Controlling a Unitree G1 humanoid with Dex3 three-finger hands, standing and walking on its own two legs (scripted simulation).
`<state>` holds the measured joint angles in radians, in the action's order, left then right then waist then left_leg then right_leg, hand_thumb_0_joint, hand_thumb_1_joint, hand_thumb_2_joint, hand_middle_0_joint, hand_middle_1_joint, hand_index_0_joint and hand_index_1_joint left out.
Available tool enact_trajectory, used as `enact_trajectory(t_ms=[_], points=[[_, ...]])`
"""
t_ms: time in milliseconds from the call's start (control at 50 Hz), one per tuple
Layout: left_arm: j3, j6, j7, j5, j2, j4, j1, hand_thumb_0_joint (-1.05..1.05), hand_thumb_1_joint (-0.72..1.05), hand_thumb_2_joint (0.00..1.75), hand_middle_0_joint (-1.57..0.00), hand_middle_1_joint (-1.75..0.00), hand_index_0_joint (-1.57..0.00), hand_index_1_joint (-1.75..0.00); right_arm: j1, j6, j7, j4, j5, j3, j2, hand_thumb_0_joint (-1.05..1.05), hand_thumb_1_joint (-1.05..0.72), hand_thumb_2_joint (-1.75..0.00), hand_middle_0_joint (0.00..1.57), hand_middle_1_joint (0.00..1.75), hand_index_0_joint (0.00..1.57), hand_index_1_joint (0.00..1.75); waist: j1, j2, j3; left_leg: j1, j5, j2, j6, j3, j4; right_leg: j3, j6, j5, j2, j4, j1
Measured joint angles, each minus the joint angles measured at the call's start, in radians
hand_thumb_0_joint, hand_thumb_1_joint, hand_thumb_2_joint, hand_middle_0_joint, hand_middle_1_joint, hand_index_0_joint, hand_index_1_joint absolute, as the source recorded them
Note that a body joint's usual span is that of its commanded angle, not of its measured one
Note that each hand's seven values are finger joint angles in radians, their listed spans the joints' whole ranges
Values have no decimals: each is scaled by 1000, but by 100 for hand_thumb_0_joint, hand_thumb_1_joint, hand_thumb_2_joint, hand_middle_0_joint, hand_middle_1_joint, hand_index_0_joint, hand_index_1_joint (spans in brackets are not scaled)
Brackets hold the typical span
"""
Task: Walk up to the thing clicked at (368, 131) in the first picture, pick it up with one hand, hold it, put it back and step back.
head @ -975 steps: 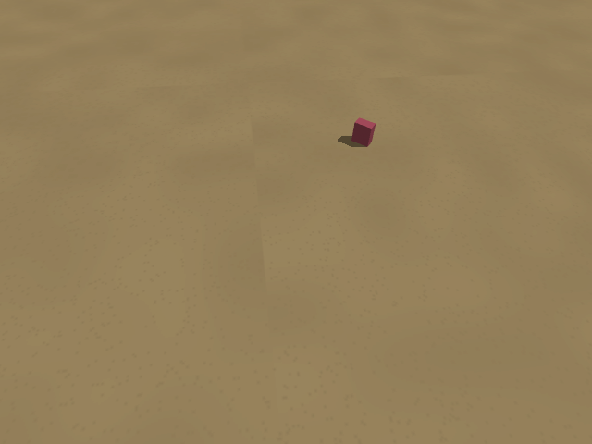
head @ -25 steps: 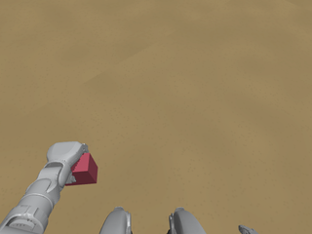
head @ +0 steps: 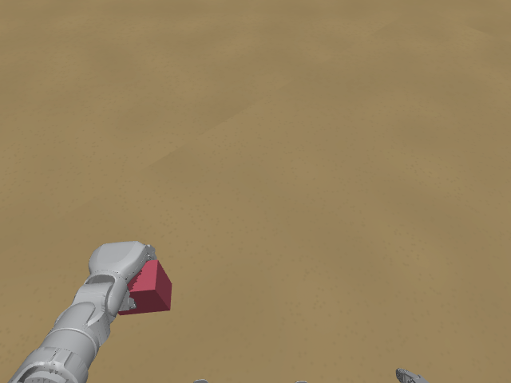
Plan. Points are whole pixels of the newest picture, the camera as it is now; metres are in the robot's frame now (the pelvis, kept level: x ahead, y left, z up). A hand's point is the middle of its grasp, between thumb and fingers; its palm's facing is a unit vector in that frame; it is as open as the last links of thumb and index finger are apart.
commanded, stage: hold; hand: left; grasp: from above
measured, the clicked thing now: (138, 288) +0.31 +0.21 -0.14
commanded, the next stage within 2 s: crouch in 1.84 s
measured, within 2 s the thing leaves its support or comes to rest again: neither
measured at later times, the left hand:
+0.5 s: hand (121, 276) +0.31 +0.22 -0.05, palm faces -0.49 -0.03 -0.87, open 8.9 cm
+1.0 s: hand (115, 287) +0.28 +0.22 -0.03, palm faces -0.48 -0.04 -0.87, open 8.9 cm
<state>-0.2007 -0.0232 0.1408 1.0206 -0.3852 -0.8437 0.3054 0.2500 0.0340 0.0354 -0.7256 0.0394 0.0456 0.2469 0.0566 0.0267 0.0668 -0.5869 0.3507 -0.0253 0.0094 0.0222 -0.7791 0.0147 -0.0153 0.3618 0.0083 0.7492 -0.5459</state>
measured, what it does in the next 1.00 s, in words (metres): stands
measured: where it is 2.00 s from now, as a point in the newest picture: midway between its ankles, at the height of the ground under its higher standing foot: outside the picture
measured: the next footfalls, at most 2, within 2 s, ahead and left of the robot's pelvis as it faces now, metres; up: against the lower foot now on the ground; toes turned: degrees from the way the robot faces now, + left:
none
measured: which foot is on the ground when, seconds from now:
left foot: down 0.00-1.00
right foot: down 0.00-1.00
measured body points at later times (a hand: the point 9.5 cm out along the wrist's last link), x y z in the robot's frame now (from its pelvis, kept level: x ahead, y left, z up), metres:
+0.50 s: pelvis +0.01 +0.00 +0.02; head +0.04 -0.01 +0.47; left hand +0.33 +0.22 +0.00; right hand +0.12 -0.27 -0.10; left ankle +0.02 +0.11 -0.71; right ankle +0.01 -0.13 -0.71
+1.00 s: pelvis -0.01 +0.00 +0.02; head +0.00 -0.02 +0.47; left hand +0.30 +0.22 +0.02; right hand +0.12 -0.26 -0.09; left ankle +0.02 +0.11 -0.71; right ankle +0.01 -0.13 -0.71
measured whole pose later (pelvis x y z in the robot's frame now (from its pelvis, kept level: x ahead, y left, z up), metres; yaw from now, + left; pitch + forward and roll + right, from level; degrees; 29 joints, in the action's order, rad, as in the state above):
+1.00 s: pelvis -0.01 +0.00 +0.02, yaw +0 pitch +1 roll +0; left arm -0.23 -0.04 0.00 1.00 -0.40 -0.71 0.24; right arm 0.20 0.07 0.05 -0.69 0.06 0.03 0.26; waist 0.01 0.05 0.01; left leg -0.33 0.24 -0.02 0.01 0.04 -0.54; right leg 0.03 -0.01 0.26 0.00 0.53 -0.30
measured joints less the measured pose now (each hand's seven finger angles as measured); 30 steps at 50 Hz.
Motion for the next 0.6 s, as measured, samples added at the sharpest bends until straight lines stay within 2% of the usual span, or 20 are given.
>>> enact_trajectory(t_ms=[100,600], points=[[-7,-3,-17,7,-3,11,-8,-2,2,65,-85,-45,-85,-45,-6,5,0,1,3,4,3,1,-90,-89,20,30,20,30,-5,0,-6,51,-10,2,0,4,44,4,0,-10,-2,-41,49],[-23,-5,-104,-1,-11,102,-47,-2,2,65,-85,-45,-84,-45,-21,33,2,31,12,3,11,1,-90,-90,20,30,20,30,-30,8,-34,205,-65,6,1,15,180,14,-1,-66,-5,-173,196]])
